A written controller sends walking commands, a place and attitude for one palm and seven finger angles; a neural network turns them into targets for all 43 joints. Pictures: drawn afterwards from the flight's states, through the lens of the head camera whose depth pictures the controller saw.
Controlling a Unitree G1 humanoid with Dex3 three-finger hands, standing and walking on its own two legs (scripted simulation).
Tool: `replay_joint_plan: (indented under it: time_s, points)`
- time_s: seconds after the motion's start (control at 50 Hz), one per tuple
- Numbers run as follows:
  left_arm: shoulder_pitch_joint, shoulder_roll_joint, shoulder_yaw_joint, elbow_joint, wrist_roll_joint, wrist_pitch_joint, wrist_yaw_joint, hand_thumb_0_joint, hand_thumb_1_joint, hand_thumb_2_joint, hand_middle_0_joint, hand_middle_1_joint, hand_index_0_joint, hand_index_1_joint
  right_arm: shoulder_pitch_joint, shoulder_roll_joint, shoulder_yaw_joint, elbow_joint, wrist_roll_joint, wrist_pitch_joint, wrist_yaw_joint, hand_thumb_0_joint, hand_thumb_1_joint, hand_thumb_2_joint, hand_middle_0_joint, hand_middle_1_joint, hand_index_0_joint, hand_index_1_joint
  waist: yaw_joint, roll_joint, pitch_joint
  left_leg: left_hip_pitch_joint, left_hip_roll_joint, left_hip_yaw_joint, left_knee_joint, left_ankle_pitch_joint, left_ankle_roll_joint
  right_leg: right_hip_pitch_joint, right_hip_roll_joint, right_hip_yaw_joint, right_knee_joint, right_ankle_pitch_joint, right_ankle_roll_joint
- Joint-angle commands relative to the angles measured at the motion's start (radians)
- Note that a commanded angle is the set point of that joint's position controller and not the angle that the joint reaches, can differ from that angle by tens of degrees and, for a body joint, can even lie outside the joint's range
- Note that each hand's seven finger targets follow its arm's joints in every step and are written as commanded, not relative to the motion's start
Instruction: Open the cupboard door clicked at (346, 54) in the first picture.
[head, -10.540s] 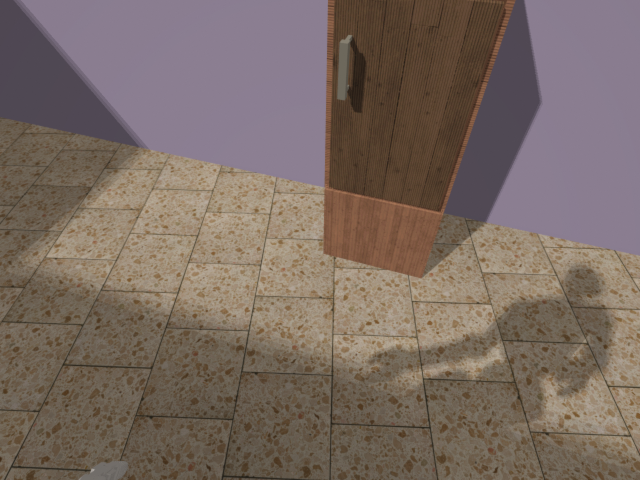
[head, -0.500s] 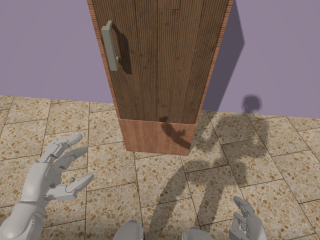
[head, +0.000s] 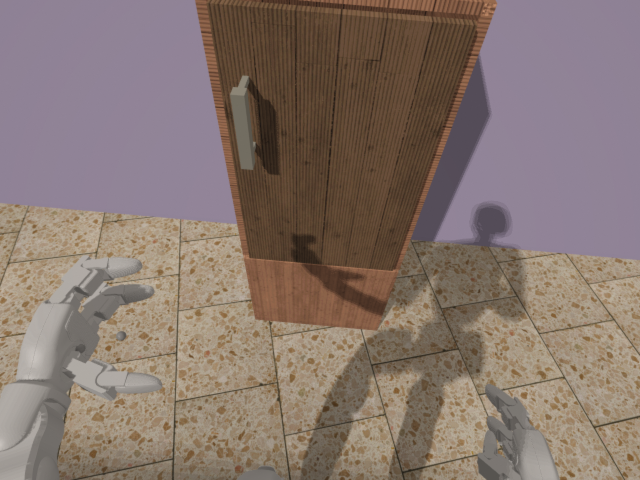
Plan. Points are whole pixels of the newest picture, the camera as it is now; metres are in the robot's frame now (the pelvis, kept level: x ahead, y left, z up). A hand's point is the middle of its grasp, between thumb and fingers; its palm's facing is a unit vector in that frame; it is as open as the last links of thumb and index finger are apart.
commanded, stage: raise the hand with hooked fingers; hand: left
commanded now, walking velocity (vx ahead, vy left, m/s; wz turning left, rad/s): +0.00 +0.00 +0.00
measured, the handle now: (246, 124) +0.62 +0.17 +0.09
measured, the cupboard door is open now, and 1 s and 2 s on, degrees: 0 0 0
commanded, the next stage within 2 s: move the hooked fingers beside the handle in 0.90 s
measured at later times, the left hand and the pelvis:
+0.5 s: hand (91, 273) +0.30 +0.27 +0.11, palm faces +0.01 -1.00 -0.03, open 14.0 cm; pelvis +0.01 +0.00 +0.02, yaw +0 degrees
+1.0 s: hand (112, 282) +0.30 +0.25 +0.11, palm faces +0.01 -1.00 -0.02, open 14.0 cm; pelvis +0.00 -0.02 +0.02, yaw +0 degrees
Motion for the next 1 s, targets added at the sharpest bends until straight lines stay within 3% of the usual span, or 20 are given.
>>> replay_joint_plan:
  time_s: [0.0,0.1,0.14,0.16,0.22,0.24,0.28,0.32,0.38,0.42,0.44,0.48,0.6,0.64,0.7,0.76,0.8,0.96,0.98]
  points:
    - [-0.188,0.21,0.1,-0.163,-0.026,-0.021,-0.024,0.0,-0.5,0.3,-0.3,-1.2,-0.3,-1.2,-0.025,-0.148,-0.057,-0.13,0.009,-0.035,-0.017,0.0,-0.9,-0.9,0.2,0.3,0.2,0.3,0.0,0.083,-0.194,0.198,-0.001,-0.069,-0.195,0.302,-0.029,0.07,0.056,-0.003,-0.113,0.222,-0.036]
    - [-0.286,0.249,0.126,-0.118,-0.031,0.008,-0.056,0.0,-0.5,0.3,-0.3,-1.2,-0.3,-1.2,-0.029,-0.15,-0.049,-0.127,0.008,-0.021,-0.023,0.0,-0.9,-0.9,0.2,0.3,0.2,0.3,0.002,0.099,-0.206,0.232,-0.002,-0.07,-0.211,0.325,-0.033,0.094,0.057,-0.001,-0.132,0.243,-0.04]
    - [-0.316,0.275,0.143,-0.088,-0.035,0.015,-0.069,0.0,-0.5,0.3,-0.3,-1.2,-0.3,-1.2,-0.029,-0.155,-0.045,-0.126,0.006,-0.017,-0.025,0.0,-0.9,-0.9,0.2,0.3,0.2,0.3,0.004,0.079,-0.2,0.233,-0.005,-0.072,-0.214,0.327,-0.031,0.11,0.06,0.002,-0.141,0.25,-0.043]
    - [-0.344,0.277,0.138,-0.092,-0.033,0.017,-0.075,0.0,-0.5,0.3,-0.3,-1.2,-0.3,-1.2,-0.036,-0.151,-0.042,-0.125,0.008,-0.015,-0.025,0.0,-0.9,-0.9,0.2,0.3,0.2,0.3,0.003,0.119,-0.199,0.241,-0.006,-0.068,-0.221,0.318,-0.032,0.107,0.057,0.003,-0.146,0.243,-0.044]
    - [-0.369,0.296,0.159,-0.051,-0.039,0.026,-0.09,0.0,-0.5,0.3,-0.3,-1.2,-0.3,-1.2,-0.029,-0.153,-0.043,-0.121,0.008,-0.011,-0.03,0.0,-0.9,-0.9,0.2,0.3,0.2,0.3,0.001,0.076,-0.208,0.253,-0.006,-0.069,-0.231,0.33,-0.029,0.125,0.055,0.004,-0.162,0.259,-0.041]
    - [-0.389,0.311,0.166,-0.047,-0.041,0.028,-0.097,0.0,-0.5,0.3,-0.3,-1.2,-0.3,-1.2,-0.03,-0.156,-0.041,-0.12,0.007,-0.01,-0.03,0.0,-0.9,-0.9,0.2,0.3,0.2,0.3,0.008,0.104,-0.211,0.26,-0.006,-0.069,-0.23,0.344,-0.032,0.134,0.059,0.006,-0.16,0.267,-0.047]
    - [-0.415,0.326,0.175,-0.019,-0.038,0.035,-0.105,0.0,-0.5,0.3,-0.3,-1.2,-0.3,-1.2,-0.025,-0.155,-0.041,-0.119,0.009,-0.005,-0.033,0.0,-0.9,-0.9,0.2,0.3,0.2,0.3,0.004,0.082,-0.211,0.268,-0.003,-0.071,-0.244,0.333,-0.031,0.133,0.057,0.004,-0.171,0.256,-0.044]
    - [-0.443,0.338,0.182,0.01,-0.039,0.042,-0.11,0.0,-0.5,0.3,-0.3,-1.2,-0.3,-1.2,-0.029,-0.157,-0.04,-0.118,0.011,-0.004,-0.036,0.0,-0.9,-0.9,0.2,0.3,0.2,0.3,0.005,0.094,-0.19,0.261,-0.006,-0.069,-0.255,0.31,-0.03,0.135,0.054,0.006,-0.183,0.24,-0.044]
    - [-0.488,0.38,0.203,0.015,-0.034,0.043,-0.119,0.0,-0.5,0.3,-0.3,-1.2,-0.3,-1.2,-0.018,-0.159,-0.04,-0.117,0.011,-0.002,-0.038,0.0,-0.9,-0.9,0.2,0.3,0.2,0.3,0.009,0.11,-0.221,0.291,-0.007,-0.067,-0.263,0.334,-0.028,0.162,0.055,0.01,-0.194,0.259,-0.046]
    - [-0.44,0.34,0.183,0.044,-0.042,0.047,-0.129,0.0,-0.5,0.3,-0.3,-1.2,-0.3,-1.2,-0.014,-0.157,-0.042,-0.119,0.011,-0.005,-0.034,0.0,-0.9,-0.9,0.2,0.3,0.2,0.3,0.013,0.096,-0.218,0.296,-0.008,-0.065,-0.265,0.36,-0.027,0.166,0.053,0.008,-0.197,0.282,-0.045]
    - [-0.417,0.338,0.186,0.077,-0.048,0.053,-0.136,0.0,-0.5,0.3,-0.3,-1.2,-0.3,-1.2,-0.009,-0.161,-0.043,-0.123,0.009,-0.003,-0.031,0.0,-0.9,-0.9,0.2,0.3,0.2,0.3,0.017,0.049,-0.2,0.271,-0.011,-0.062,-0.26,0.363,-0.023,0.183,0.057,0.012,-0.2,0.297,-0.047]
    - [-0.417,0.328,0.182,0.094,-0.053,0.058,-0.142,0.0,-0.5,0.3,-0.3,-1.2,-0.3,-1.2,-0.01,-0.164,-0.047,-0.122,0.012,0.002,-0.027,0.0,-0.9,-0.9,0.2,0.3,0.2,0.3,0.012,0.031,-0.181,0.248,-0.013,-0.05,-0.261,0.335,-0.02,0.172,0.052,0.017,-0.206,0.296,-0.041]
    - [-0.454,0.365,0.206,0.032,-0.041,0.024,-0.121,0.0,-0.5,0.3,-0.3,-1.2,-0.3,-1.2,-0.008,-0.159,-0.051,-0.132,0.01,0.005,-0.022,0.0,-0.9,-0.9,0.2,0.3,0.2,0.3,0.015,0.088,-0.211,0.26,-0.017,-0.039,-0.259,0.318,-0.017,0.184,0.048,0.032,-0.208,0.279,-0.042]
    - [-0.46,0.385,0.223,0.016,-0.041,0.009,-0.109,0.0,-0.5,0.3,-0.3,-1.2,-0.3,-1.2,-0.005,-0.161,-0.051,-0.13,0.005,0.006,-0.024,0.0,-0.9,-0.9,0.2,0.3,0.2,0.3,0.016,0.074,-0.214,0.258,-0.016,-0.038,-0.253,0.323,-0.014,0.194,0.051,0.037,-0.204,0.285,-0.043]
    - [-0.462,0.361,0.21,0.026,-0.043,-0.003,-0.107,0.0,-0.5,0.3,-0.3,-1.2,-0.3,-1.2,-0.011,-0.154,-0.048,-0.125,0.009,0.006,-0.026,0.0,-0.9,-0.9,0.2,0.3,0.2,0.3,0.008,0.091,-0.206,0.256,-0.018,-0.033,-0.256,0.299,-0.012,0.188,0.047,0.042,-0.211,0.274,-0.039]
    - [-0.469,0.359,0.203,0.045,-0.045,0.003,-0.117,0.0,-0.5,0.3,-0.3,-1.2,-0.3,-1.2,-0.013,-0.156,-0.047,-0.124,0.011,0.007,-0.031,0.0,-0.9,-0.9,0.2,0.3,0.2,0.3,0.006,0.067,-0.197,0.244,-0.018,-0.03,-0.253,0.297,-0.01,0.197,0.046,0.049,-0.214,0.284,-0.037]
    - [-0.471,0.349,0.189,0.046,-0.041,0.007,-0.121,0.0,-0.5,0.3,-0.3,-1.2,-0.3,-1.2,-0.015,-0.153,-0.047,-0.122,0.014,0.005,-0.034,0.0,-0.9,-0.9,0.2,0.3,0.2,0.3,0.004,0.09,-0.191,0.252,-0.018,-0.027,-0.255,0.286,-0.01,0.185,0.044,0.052,-0.221,0.275,-0.035]
    - [-0.474,0.349,0.195,0.083,-0.058,0.013,-0.135,0.0,-0.5,0.3,-0.3,-1.2,-0.3,-1.2,-0.021,-0.154,-0.044,-0.123,0.014,0.006,-0.034,0.0,-0.9,-0.9,0.2,0.3,0.2,0.3,0.002,0.018,-0.182,0.213,-0.021,-0.021,-0.242,0.271,-0.007,0.203,0.038,0.072,-0.226,0.278,-0.028]
    - [-0.479,0.347,0.187,0.079,-0.052,0.011,-0.134,0.0,-0.5,0.3,-0.3,-1.2,-0.3,-1.2,-0.023,-0.154,-0.044,-0.123,0.016,0.005,-0.034,0.0,-0.9,-0.9,0.2,0.3,0.2,0.3,0.005,0.05,-0.186,0.216,-0.021,-0.021,-0.243,0.265,-0.009,0.197,0.037,0.072,-0.225,0.266,-0.029]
